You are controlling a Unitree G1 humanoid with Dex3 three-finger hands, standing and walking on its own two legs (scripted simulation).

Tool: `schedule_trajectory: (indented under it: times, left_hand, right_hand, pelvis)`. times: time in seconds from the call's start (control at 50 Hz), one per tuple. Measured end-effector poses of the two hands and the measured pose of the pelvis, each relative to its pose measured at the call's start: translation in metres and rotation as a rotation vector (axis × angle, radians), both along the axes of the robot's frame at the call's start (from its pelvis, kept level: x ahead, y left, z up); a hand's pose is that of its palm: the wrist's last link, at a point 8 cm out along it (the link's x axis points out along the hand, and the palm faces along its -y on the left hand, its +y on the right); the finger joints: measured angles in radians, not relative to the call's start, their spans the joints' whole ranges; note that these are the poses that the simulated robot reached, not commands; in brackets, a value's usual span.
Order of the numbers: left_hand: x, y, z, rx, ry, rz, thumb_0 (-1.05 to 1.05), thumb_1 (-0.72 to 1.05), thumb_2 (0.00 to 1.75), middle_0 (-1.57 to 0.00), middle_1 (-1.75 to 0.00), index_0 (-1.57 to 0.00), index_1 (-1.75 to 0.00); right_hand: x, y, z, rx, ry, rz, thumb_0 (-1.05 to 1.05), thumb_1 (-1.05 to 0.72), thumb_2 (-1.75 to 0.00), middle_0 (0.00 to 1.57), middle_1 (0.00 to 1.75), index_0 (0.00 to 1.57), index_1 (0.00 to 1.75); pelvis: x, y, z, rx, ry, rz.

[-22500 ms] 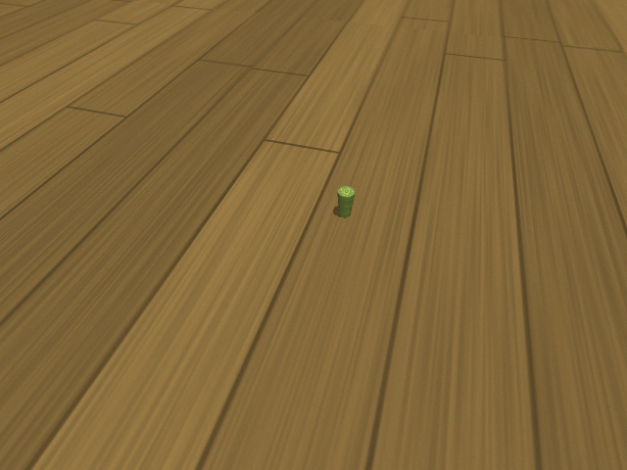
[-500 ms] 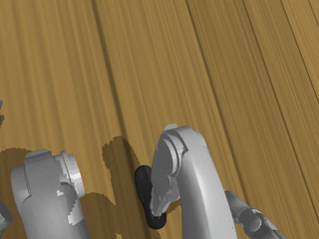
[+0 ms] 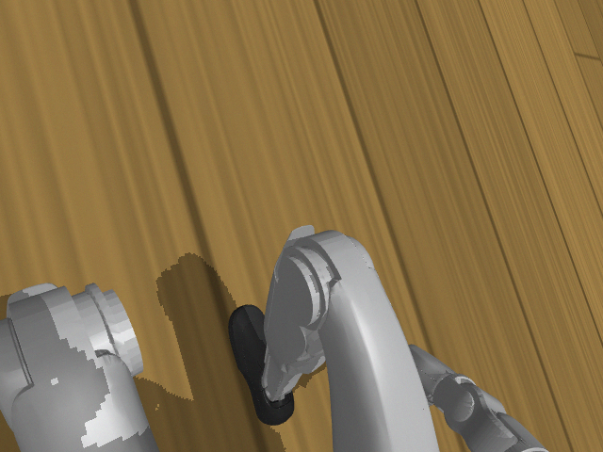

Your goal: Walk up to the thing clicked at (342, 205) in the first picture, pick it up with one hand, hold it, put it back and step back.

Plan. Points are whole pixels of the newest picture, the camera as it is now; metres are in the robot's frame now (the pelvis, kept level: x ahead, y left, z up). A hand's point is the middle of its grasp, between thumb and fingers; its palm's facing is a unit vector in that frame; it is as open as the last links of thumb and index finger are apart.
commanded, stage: lower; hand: left
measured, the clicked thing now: out of the picture +0.44 +0.31 -0.19
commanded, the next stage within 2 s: loosen in 0.52 s
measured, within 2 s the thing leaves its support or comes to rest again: rests again in 1.48 s
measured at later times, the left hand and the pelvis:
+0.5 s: hand out of the picture +0.44 +0.31 -0.17, palm faces +0.48 -0.88 +0.00, open 10.7 cm; pelvis +0.00 +0.01 +0.00, yaw -2 degrees
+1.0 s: hand out of the picture +0.44 +0.31 -0.17, palm faces +0.48 -0.88 +0.01, open 12.0 cm; pelvis -0.01 +0.01 +0.00, yaw -2 degrees
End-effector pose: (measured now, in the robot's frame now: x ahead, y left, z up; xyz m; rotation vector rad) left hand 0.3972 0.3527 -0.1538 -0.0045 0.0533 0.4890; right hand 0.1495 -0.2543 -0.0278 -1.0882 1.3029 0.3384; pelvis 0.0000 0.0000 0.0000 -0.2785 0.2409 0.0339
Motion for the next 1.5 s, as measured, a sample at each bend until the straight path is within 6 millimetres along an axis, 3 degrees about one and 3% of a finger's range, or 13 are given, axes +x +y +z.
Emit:
schedule_trajectory:
  times: [0.7,0.88,1.08,1.32,1.42,1.5]
  left_hand:
    - [-0.004,-0.003,-0.022,-0.002,0.002,0.005,0.03,-0.42,1.1,-0.81,-1.01,-0.65,-0.97]
    - [-0.003,-0.004,-0.022,-0.015,-0.018,0.015,0.01,-0.34,0.83,-0.83,-0.88,-0.7,-0.83]
    - [-0.003,-0.001,-0.02,-0.016,-0.019,0.014,-0.01,-0.44,0.47,-0.63,-0.59,-0.61,-0.57]
    - [-0.005,-0.001,-0.021,-0.02,-0.027,0.016,-0.01,-0.52,0.26,-0.34,-0.3,-0.33,-0.29]
    - [-0.004,0.013,-0.01,0.005,-0.07,0.037,-0.02,-0.56,0.19,-0.22,-0.19,-0.21,-0.19]
    - [-0.007,0.036,0.013,0.045,-0.112,0.052,-0.02,-0.59,0.14,-0.15,-0.13,-0.15,-0.13]
  right_hand:
    - [-0.004,0.011,0.014,-0.051,0.017,0.066,0.0,-0.9,-0.9,0.2,0.3,0.21,0.3]
    - [-0.002,0.014,0.016,-0.056,0.011,0.079,0.0,-0.92,-0.9,0.2,0.3,0.21,0.3]
    - [-0.001,0.017,0.018,-0.059,0.003,0.083,0.0,-0.92,-0.9,0.2,0.3,0.21,0.3]
    - [0.0,0.02,0.02,-0.063,0.005,0.092,0.0,-0.91,-0.9,0.2,0.3,0.21,0.3]
    - [-0.001,0.019,0.021,-0.065,-0.003,0.078,0.0,-0.91,-0.9,0.2,0.3,0.21,0.3]
    - [-0.001,0.016,0.021,-0.056,-0.015,0.045,0.0,-0.91,-0.9,0.2,0.3,0.21,0.3]
  pelvis:
    - [-0.005,0.006,-0.001,-0.038,-0.047,-0.024]
    - [-0.006,0.007,0.0,-0.043,-0.053,-0.027]
    - [-0.007,0.009,0.0,-0.049,-0.055,-0.028]
    - [-0.008,0.009,0.001,-0.055,-0.062,-0.027]
    - [-0.008,0.009,0.001,-0.051,-0.064,-0.025]
    - [-0.007,0.007,0.003,-0.043,-0.048,-0.02]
